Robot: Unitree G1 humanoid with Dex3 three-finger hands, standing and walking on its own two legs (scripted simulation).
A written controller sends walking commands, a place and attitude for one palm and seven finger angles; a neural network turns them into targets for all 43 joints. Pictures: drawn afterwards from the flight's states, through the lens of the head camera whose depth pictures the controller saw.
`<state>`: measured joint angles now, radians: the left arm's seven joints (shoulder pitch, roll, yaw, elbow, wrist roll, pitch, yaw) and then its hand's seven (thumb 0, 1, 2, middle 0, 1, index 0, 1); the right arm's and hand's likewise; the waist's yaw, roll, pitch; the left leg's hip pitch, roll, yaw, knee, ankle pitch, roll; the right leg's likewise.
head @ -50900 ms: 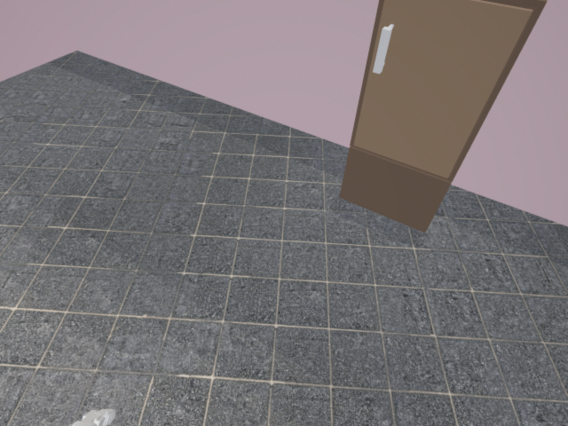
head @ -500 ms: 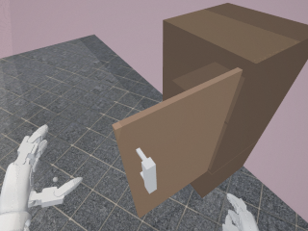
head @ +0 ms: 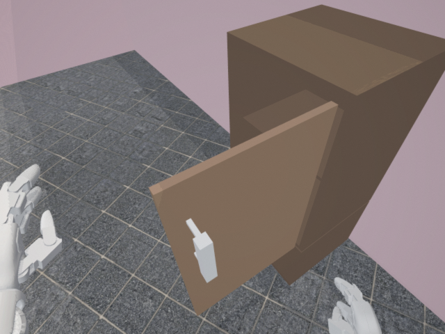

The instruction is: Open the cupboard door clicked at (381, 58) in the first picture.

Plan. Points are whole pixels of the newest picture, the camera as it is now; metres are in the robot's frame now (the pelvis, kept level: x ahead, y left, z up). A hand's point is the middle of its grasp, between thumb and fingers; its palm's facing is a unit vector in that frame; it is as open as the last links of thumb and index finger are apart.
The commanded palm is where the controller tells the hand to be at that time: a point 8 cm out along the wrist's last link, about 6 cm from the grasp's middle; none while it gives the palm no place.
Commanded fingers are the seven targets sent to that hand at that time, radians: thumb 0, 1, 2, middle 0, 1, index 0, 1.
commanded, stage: draw the hand back to the body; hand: left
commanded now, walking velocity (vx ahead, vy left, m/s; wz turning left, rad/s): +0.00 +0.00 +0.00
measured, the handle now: (200, 250) +0.27 +0.09 +0.00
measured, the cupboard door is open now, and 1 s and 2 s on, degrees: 89 89 89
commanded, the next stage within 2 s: step back with the hand held close in 0.16 s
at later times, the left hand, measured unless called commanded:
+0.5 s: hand (53, 244) +0.19 +0.27 +0.14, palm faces +0.36 -0.79 -0.49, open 7.4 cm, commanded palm +0.12 +0.31 +0.17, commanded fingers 0.00 0.90 0.90 -0.20 -0.30 -0.20 -0.30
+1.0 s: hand out of the picture +0.09 +0.29 +0.14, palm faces +0.42 -0.79 -0.45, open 7.4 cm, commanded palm +0.03 +0.33 +0.17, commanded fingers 0.00 0.90 0.90 -0.20 -0.30 -0.20 -0.30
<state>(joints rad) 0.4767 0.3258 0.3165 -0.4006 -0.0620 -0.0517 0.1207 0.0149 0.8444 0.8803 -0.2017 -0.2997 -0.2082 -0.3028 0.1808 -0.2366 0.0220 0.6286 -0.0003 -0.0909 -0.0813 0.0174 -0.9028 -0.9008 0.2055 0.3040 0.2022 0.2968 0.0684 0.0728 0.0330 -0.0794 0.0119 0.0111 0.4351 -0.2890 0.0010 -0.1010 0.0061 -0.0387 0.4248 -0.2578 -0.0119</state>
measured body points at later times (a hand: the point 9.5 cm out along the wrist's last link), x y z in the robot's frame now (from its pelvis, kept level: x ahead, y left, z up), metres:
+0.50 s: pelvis -0.02 +0.01 +0.00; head +0.00 +0.00 +0.45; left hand +0.16 +0.31 +0.17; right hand +0.16 -0.23 -0.09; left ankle -0.03 +0.12 -0.74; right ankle -0.01 -0.11 -0.74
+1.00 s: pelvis -0.11 +0.03 -0.02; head -0.09 +0.05 +0.43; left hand +0.06 +0.33 +0.16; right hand +0.06 -0.21 -0.09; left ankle -0.03 +0.12 -0.74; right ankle -0.01 -0.11 -0.74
